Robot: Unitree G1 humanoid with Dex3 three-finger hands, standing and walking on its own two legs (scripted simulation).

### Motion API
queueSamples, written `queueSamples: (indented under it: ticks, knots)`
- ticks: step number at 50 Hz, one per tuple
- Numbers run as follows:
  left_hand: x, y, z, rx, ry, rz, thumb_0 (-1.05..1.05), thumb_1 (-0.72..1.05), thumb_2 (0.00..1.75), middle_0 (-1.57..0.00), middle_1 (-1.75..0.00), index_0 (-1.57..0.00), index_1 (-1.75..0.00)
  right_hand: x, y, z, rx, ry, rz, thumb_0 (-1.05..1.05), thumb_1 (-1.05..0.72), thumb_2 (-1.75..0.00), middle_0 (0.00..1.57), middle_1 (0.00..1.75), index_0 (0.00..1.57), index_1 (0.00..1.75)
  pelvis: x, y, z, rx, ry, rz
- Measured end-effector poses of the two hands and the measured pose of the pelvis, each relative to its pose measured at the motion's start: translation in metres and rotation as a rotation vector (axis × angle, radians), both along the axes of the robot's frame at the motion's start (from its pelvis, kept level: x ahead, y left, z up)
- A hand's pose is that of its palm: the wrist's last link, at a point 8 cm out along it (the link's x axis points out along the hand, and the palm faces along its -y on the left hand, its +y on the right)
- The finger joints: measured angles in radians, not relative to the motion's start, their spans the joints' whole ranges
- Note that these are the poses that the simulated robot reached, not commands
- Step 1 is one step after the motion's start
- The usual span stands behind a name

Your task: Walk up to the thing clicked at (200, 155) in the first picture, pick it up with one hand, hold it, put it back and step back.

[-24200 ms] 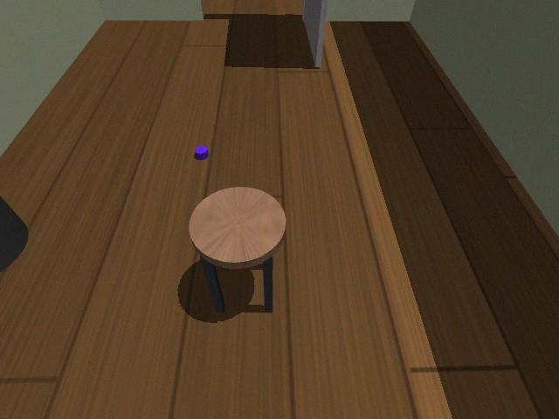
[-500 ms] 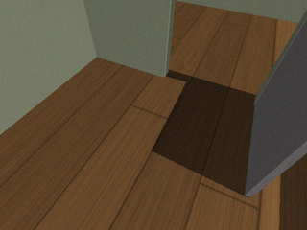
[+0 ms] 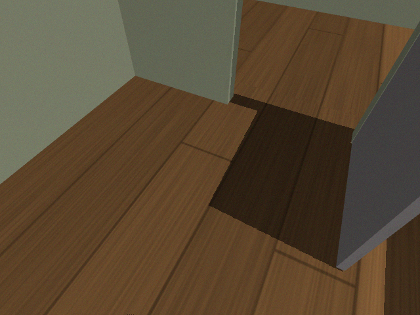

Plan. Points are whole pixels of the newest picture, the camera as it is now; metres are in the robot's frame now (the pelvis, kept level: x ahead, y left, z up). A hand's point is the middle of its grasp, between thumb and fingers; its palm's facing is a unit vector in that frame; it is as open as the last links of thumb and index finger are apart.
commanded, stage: stand
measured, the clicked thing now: out of the picture -0.12 +0.49 -0.76
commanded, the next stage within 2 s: walk up in 0.96 s
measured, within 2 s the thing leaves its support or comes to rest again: neither
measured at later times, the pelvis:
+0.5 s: pelvis +0.01 +0.00 +0.00, yaw +0 degrees
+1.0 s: pelvis +0.01 +0.00 +0.00, yaw +0 degrees
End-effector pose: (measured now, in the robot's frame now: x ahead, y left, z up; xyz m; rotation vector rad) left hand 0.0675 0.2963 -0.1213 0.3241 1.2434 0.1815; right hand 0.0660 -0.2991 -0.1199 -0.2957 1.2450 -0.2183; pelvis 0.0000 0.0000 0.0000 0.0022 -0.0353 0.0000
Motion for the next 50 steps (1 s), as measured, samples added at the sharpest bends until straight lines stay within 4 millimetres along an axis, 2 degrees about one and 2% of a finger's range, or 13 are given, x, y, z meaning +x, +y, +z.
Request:
queueSamples:
  ticks: [26,50]
  knots:
    - [0.01,-0.001,0.001,0.003,-0.011,0.001,0.0,0.9,0.9,-0.2,-0.3,-0.2,-0.3,0.014,-0.001,0.001,-0.002,-0.014,0.013,0.0,-0.9,-0.9,0.2,0.3,0.2,0.3,0.008,-0.002,0.0,0.001,0.003,0.003]
    - [0.01,-0.001,0.003,-0.002,-0.021,-0.001,0.0,0.9,0.9,-0.2,-0.3,-0.2,-0.3,0.015,-0.004,0.002,0.004,-0.037,0.015,0.0,-0.9,-0.9,0.2,0.3,0.2,0.3,0.01,-0.004,-0.001,0.004,0.001,-0.005]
